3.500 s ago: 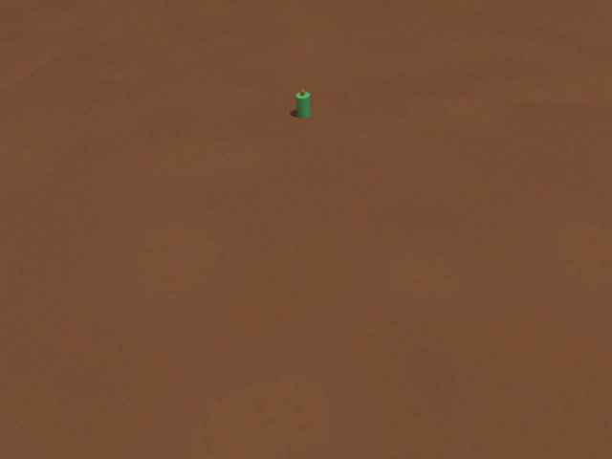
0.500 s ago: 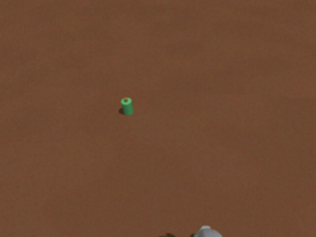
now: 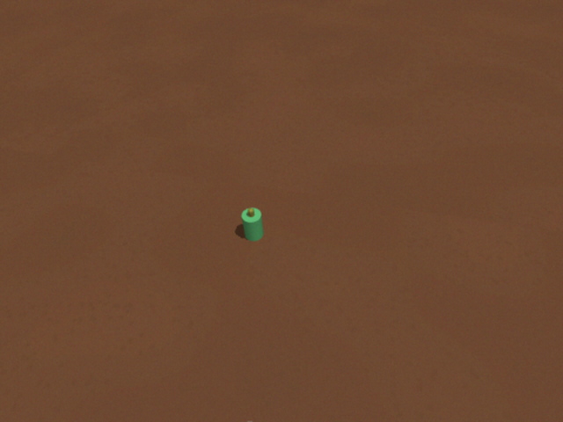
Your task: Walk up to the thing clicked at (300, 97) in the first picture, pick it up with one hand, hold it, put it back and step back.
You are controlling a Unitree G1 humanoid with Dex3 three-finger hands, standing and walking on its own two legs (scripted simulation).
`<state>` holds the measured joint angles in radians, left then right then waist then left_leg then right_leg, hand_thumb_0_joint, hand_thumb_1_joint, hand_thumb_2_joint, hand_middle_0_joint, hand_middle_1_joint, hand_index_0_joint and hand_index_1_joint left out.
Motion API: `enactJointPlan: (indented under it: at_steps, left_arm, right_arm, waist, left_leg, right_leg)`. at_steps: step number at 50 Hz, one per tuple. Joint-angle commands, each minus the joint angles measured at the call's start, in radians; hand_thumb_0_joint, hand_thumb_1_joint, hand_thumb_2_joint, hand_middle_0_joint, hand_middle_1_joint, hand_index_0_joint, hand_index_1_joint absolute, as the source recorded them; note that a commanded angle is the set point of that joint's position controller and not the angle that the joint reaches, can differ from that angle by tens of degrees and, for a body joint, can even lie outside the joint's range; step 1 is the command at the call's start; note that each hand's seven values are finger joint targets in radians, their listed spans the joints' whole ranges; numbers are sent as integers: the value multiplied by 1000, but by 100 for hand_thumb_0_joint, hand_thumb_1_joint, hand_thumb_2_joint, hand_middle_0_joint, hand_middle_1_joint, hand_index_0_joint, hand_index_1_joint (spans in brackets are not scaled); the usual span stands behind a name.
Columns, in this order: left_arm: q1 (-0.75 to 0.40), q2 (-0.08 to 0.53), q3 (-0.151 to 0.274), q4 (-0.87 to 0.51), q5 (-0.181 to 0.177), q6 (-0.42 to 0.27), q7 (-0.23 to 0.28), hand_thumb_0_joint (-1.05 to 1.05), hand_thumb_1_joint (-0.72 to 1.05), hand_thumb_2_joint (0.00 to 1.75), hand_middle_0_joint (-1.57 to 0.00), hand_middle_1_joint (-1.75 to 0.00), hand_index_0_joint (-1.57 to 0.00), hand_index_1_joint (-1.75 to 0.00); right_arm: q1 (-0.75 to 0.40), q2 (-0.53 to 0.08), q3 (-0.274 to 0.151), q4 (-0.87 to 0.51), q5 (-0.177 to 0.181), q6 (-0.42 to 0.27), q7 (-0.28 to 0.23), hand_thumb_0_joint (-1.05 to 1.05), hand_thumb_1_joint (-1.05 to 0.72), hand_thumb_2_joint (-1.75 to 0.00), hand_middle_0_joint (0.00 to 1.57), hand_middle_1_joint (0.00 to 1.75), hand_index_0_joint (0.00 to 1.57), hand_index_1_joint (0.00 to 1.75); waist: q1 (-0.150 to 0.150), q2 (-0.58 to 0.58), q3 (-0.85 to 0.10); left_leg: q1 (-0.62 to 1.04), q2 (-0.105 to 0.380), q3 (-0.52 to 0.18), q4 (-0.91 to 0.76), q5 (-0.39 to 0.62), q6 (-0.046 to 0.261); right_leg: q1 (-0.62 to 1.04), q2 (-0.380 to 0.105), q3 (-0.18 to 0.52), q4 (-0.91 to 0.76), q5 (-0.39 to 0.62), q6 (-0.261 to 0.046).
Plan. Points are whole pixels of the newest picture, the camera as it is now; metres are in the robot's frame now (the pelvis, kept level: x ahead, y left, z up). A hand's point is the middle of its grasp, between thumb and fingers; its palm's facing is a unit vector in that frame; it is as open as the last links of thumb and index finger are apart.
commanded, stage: walk up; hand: left
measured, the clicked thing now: (252, 221) +1.05 +0.23 -0.68
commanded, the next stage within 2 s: none
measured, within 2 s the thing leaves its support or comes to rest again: neither
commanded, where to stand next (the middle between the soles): +0.69 +0.04 m, yaw -3 degrees
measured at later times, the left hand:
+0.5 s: hand (157, 333) +0.31 +0.28 -0.13, palm faces -0.12 -0.92 -0.38, open 7.4 cm
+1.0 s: hand (152, 280) +0.44 +0.34 -0.16, palm faces -0.10 -0.92 -0.38, open 7.4 cm
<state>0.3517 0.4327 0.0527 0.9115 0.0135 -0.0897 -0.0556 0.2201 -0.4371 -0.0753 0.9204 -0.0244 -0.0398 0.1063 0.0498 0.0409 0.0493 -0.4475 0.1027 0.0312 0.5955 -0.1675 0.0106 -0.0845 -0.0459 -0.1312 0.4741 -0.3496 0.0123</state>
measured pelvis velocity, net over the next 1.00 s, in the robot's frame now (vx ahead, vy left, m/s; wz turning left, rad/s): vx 0.38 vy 0.06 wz -0.05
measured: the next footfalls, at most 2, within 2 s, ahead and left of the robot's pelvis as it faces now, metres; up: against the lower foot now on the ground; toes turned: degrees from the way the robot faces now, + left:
left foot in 0.02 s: +0.17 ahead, +0.13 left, +0.00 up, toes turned +5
right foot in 0.50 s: +0.36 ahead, -0.12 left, +0.00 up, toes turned -7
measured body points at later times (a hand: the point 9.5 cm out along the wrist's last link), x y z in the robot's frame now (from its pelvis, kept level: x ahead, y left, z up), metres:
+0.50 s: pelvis +0.21 +0.01 -0.01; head +0.22 +0.00 +0.44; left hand +0.31 +0.33 -0.11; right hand +0.22 -0.31 -0.12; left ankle +0.13 +0.13 -0.73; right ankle +0.32 -0.12 -0.73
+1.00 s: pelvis +0.38 +0.06 -0.01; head +0.39 +0.08 +0.44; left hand +0.44 +0.39 -0.13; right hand +0.42 -0.28 -0.10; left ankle +0.44 +0.17 -0.73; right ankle +0.34 -0.09 -0.68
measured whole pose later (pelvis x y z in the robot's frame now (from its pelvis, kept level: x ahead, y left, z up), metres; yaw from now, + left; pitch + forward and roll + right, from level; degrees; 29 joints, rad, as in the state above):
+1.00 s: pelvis +0.38 +0.06 -0.01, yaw -3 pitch -3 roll +0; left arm 0.31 0.46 0.04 0.93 0.01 -0.03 -0.03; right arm 0.30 -0.42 -0.08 0.89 -0.02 -0.08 0.06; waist -0.01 -0.05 0.06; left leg -0.35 0.05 0.09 0.67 -0.28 0.03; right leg -0.39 -0.04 0.03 1.05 -0.45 -0.05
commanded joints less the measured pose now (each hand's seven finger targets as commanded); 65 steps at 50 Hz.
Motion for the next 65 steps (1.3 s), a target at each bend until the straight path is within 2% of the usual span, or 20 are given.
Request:
enactJointPlan:
  at_steps: [1, 2, 3, 4, 8, 15, 22, 24, 25, 26, 27, 33, 40, 44, 46, 47, 52, 56, 61, 65]
  left_arm:
    - [-63, 244, 54, -93, -5, -19, 22, 0, 90, 90, -20, -30, -20, -30]
    - [-7, 172, 27, -99, -15, -15, 25, 0, 90, 90, -20, -30, -20, -30]
    - [-7, 153, 26, -106, -29, -10, 29, 0, 90, 90, -20, -30, -20, -30]
    - [-50, 232, 39, -85, -16, -4, 43, 0, 90, 90, -20, -30, -20, -30]
    - [42, 214, 32, -20, -30, 8, 28, 0, 90, 90, -20, -30, -20, -30]
    - [-79, 175, 35, -61, -6, 25, -8, 0, 90, 90, -20, -30, -20, -30]
    - [-142, 146, 42, -70, -9, 7, -8, 0, 90, 90, -20, -30, -20, -30]
    - [-41, 173, 56, -43, -6, -4, 4, 0, 90, 90, -20, -30, -20, -30]
    - [40, 224, 76, -27, -2, -14, 16, 0, 90, 90, -20, -30, -20, -30]
    - [129, 332, 105, -33, -1, -21, 30, 0, 90, 90, -20, -30, -20, -30]
    - [126, 351, 103, -28, -20, -16, 31, 0, 90, 90, -20, -30, -20, -30]
    - [-74, 238, 60, -99, -17, -16, 38, 0, 90, 90, -20, -30, -20, -30]
    - [-82, 275, 74, -125, -3, -13, 23, 0, 90, 90, -20, -30, -20, -30]
    - [-129, 212, 45, -137, 6, 6, 22, 0, 90, 90, -20, -30, -20, -30]
    - [-93, 132, 21, -144, -14, 12, 29, 0, 90, 90, -20, -30, -20, -30]
    - [-110, 217, 37, -125, -3, 13, 45, 0, 90, 90, -20, -30, -20, -30]
    - [6, 216, 42, -29, -13, 20, 19, 0, 90, 90, -20, -30, -20, -30]
    - [-106, 186, 41, -74, -1, 28, -2, 0, 90, 90, -20, -30, -20, -30]
    - [-148, 154, 42, -89, -6, 19, -4, 0, 90, 90, -20, -30, -20, -30]
    - [46, 202, 69, -38, -2, -5, 22, 0, 90, 90, -20, -30, -20, -30]
  right_arm:
    - [111, -201, -68, -47, 0, -48, -28, 0, -90, -90, 20, 30, 20, 30]
    - [235, -278, -94, -22, -18, -57, -43, 0, -90, -90, 20, 30, 20, 30]
    - [253, -351, -112, -53, -3, -62, -52, 0, -90, -90, 20, 30, 20, 30]
    - [226, -343, -113, -56, 27, -57, -55, 0, -90, -90, 20, 30, 20, 30]
    - [55, -215, -55, -101, 32, -62, -70, 0, -90, -90, 20, 30, 20, 30]
    - [65, -231, -61, -130, 24, -73, -67, 0, -90, -90, 20, 30, 20, 30]
    - [86, -227, -58, -146, 22, -51, -70, 0, -90, -90, 20, 30, 20, 30]
    - [78, -205, -48, -158, 22, -44, -72, 0, -90, -90, 20, 30, 20, 30]
    - [118, -155, -28, -164, 22, -45, -71, 0, -90, -90, 20, 30, 20, 30]
    - [156, -106, -8, -186, 27, -47, -69, 0, -90, -90, 20, 30, 20, 30]
    - [102, -196, -31, -168, 25, -39, -76, 0, -90, -90, 20, 30, 20, 30]
    - [157, -168, -40, -82, 19, -12, -55, 0, -90, -90, 20, 30, 20, 30]
    - [58, -160, -56, -95, 1, -27, -27, 0, -90, -90, 20, 30, 20, 30]
    - [252, -206, -81, -23, -4, -44, -48, 0, -90, -90, 20, 30, 20, 30]
    - [302, -347, -106, -56, -6, -62, -67, 0, -90, -90, 20, 30, 20, 30]
    - [237, -363, -106, -74, 20, -59, -67, 0, -90, -90, 20, 30, 20, 30]
    - [98, -245, -58, -102, 15, -68, -80, 0, -90, -90, 20, 30, 20, 30]
    - [140, -254, -61, -111, 12, -66, -79, 0, -90, -90, 20, 30, 20, 30]
    - [137, -246, -52, -125, 17, -56, -77, 0, -90, -90, 20, 30, 20, 30]
    - [153, -174, -21, -147, 27, -40, -82, 0, -90, -90, 20, 30, 20, 30]
  waist:
    - [-119, -14, -64]
    - [-166, 205, -152]
    - [-164, 302, -139]
    - [-156, 131, -119]
    - [-51, 90, -5]
    - [-72, 85, 51]
    - [-68, 63, 6]
    - [-5, -23, -39]
    - [29, -152, -93]
    - [56, -346, -185]
    - [70, -284, -152]
    - [-48, -214, 5]
    - [-34, -211, 3]
    - [-151, -25, -43]
    - [-171, 251, -6]
    - [-140, 158, 56]
    - [-51, 133, 21]
    - [-89, 105, 30]
    - [-82, 89, 19]
    - [21, -102, -127]
  left_leg:
    - [383, -63, 35, -82, -64, 52]
    - [566, 77, -200, -193, -238, 119]
    - [650, 294, -638, -346, -302, 192]
    - [557, 324, -646, -341, -242, 229]
    - [334, 184, -202, -340, 22, 169]
    - [307, 175, -99, -400, -48, 220]
    - [292, 136, -35, -231, 123, 173]
    - [230, 96, -5, -36, 164, 138]
    - [125, 31, 46, 175, 117, 107]
    - [-86, -88, 93, 465, -164, 50]
    - [-203, -109, 1, 553, -384, 43]
    - [-39, -18, -41, 419, -163, 13]
    - [84, -10, 13, 66, -69, -13]
    - [438, -80, 58, -9, -147, 14]
    - [473, 310, -694, -426, -597, 181]
    - [369, 379, -759, -434, -574, 266]
    - [250, 168, -212, -344, -151, 191]
    - [297, 182, -178, -342, -76, 231]
    - [261, 139, -99, -260, 82, 191]
    - [177, 40, 12, 177, 223, 110]
  right_leg:
    - [-218, -167, 97, 122, 287, -148]
    - [-374, -70, 18, 476, 259, -92]
    - [-622, 86, 57, 649, -144, -57]
    - [-601, 23, 193, 724, -151, -69]
    - [-493, -63, 216, 606, 38, -47]
    - [-492, -92, 135, 327, 150, -9]
    - [-254, -18, 57, 94, 231, -40]
    - [-52, 18, 51, 30, 203, -57]
    - [114, -28, 130, -21, 123, -87]
    - [283, -307, 569, -115, 7, -191]
    - [269, -404, 794, -191, -10, -304]
    - [-152, -194, 272, -207, 138, -216]
    - [-249, -209, 237, -194, -146, -222]
    - [-476, -125, 158, 106, -267, -155]
    - [-748, 90, 98, 649, -178, -71]
    - [-728, 9, 216, 711, -174, -71]
    - [-484, -62, 177, 519, 28, -29]
    - [-474, -67, 130, 354, 48, -18]
    - [-325, -15, 77, 174, 136, -33]
    - [82, 23, 97, -28, 174, -80]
